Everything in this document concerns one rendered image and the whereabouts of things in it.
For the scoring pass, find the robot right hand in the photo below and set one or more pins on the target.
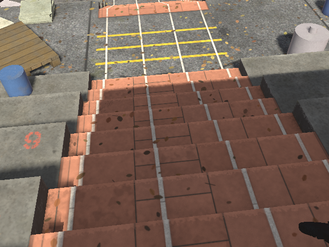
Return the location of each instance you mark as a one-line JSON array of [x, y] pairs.
[[315, 229]]

